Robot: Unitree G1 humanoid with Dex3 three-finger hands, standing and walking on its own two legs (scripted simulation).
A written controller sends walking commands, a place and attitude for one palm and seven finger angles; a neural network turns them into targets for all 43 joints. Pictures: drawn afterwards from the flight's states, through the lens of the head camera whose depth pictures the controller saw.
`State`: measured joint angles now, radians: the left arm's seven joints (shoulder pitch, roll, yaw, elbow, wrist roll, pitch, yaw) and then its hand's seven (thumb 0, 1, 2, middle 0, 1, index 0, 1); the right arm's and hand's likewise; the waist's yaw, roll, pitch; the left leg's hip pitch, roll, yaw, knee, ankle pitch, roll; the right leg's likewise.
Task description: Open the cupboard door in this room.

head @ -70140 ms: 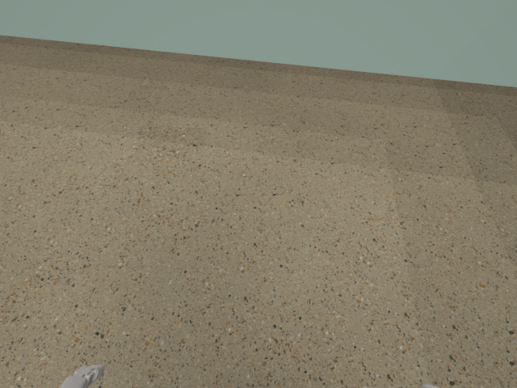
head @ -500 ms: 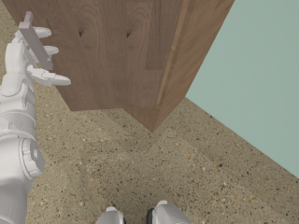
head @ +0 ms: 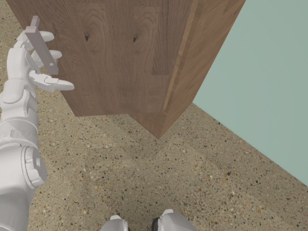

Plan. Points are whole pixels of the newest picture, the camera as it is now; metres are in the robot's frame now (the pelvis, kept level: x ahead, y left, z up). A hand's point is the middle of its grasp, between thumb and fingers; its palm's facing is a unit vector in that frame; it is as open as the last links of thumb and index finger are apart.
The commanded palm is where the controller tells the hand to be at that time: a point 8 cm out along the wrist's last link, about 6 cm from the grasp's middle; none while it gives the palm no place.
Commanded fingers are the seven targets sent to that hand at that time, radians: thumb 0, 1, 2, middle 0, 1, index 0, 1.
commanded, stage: close the thumb around the handle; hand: left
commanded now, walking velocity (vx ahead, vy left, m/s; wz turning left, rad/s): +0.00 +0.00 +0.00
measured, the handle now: (45, 47) +0.56 +0.23 +0.09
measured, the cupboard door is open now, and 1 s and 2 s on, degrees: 47 50 90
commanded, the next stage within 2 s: pull the door open along its arc in 0.60 s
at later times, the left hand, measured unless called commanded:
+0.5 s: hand (51, 65) +0.50 +0.21 +0.09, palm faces +0.04 -1.00 +0.00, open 6.1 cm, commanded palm +0.48 +0.24 +0.09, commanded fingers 0.00 0.90 0.90 -0.40 -1.35 -0.40 -1.35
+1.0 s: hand (52, 72) +0.49 +0.20 +0.09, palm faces +0.03 -1.00 +0.00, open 5.8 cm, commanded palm +0.43 +0.24 +0.09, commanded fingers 0.00 0.90 0.90 -0.40 -1.35 -0.40 -1.35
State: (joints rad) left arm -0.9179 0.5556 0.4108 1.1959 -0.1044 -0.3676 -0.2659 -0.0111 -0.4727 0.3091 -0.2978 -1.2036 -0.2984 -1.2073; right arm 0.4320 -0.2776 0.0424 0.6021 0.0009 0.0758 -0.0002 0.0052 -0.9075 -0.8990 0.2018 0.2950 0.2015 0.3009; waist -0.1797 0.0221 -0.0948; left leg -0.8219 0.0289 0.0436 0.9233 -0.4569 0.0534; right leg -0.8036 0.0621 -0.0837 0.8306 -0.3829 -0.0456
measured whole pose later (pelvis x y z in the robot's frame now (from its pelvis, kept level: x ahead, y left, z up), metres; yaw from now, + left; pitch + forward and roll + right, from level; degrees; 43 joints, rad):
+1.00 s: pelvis +0.00 +0.01 +0.00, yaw -1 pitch +19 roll -3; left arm -0.78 0.48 0.39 1.06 -0.15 -0.36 -0.25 0.01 0.75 0.80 -0.33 -1.33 -0.33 -1.34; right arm 0.45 -0.28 0.03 0.59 0.01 0.09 0.01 0.01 -0.91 -0.90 0.20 0.29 0.20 0.30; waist -0.16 0.03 -0.12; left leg -0.78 0.03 0.07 0.90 -0.45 0.06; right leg -0.77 0.06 -0.06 0.82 -0.38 -0.04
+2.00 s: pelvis +0.00 -0.06 +0.02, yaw +5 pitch +7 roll +2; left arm 0.08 -0.06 -0.14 0.09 0.06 -0.16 0.52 0.00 0.65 0.78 -0.34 -1.31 -0.34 -1.33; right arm 0.20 -0.21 0.00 0.58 -0.05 0.09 -0.03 0.01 -0.91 -0.90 0.20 0.29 0.20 0.30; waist -0.01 0.03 -0.09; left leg -0.49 0.00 -0.01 0.77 -0.40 -0.02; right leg -0.50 0.04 -0.13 0.78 -0.41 -0.11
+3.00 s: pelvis -0.03 -0.01 +0.02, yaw +4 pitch +5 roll -1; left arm -0.02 0.12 -0.19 0.21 -0.11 -0.24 0.01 -0.01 -0.50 0.30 -0.21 -0.38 -0.14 -0.39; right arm 0.23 -0.22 0.05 0.55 0.01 0.00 -0.04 0.01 -0.91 -0.90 0.20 0.30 0.20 0.30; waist 0.00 0.05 -0.05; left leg -0.51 -0.03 0.02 0.82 -0.40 0.04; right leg -0.50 0.01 -0.10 0.79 -0.38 -0.05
